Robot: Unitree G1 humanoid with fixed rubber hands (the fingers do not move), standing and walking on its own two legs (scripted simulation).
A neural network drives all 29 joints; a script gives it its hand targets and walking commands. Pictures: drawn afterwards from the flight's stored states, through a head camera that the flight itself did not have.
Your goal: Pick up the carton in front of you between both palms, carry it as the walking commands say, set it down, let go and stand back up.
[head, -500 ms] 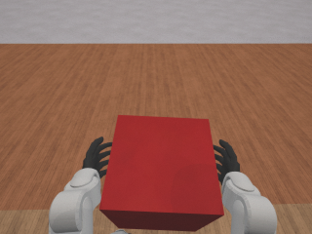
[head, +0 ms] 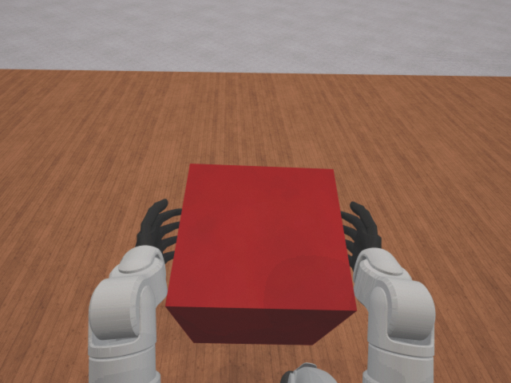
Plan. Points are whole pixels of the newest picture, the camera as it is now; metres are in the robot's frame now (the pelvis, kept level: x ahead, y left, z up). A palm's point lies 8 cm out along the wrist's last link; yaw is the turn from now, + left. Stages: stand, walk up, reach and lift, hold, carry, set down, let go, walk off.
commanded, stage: carry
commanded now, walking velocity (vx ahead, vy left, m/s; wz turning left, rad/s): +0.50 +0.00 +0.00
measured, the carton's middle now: (257, 263) +0.29 +0.00 +0.04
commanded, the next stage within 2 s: none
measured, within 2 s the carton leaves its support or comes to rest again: neither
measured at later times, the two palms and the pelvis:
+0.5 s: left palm (207, 108) +0.68 +0.12 +0.07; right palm (332, 112) +0.69 -0.18 +0.07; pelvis +0.34 -0.04 -0.02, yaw +0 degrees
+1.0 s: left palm (221, 56) +1.02 +0.11 +0.05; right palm (315, 58) +1.02 -0.19 +0.05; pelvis +0.70 -0.03 -0.06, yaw +0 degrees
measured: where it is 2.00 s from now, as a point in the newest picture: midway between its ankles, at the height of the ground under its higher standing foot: (257, 184)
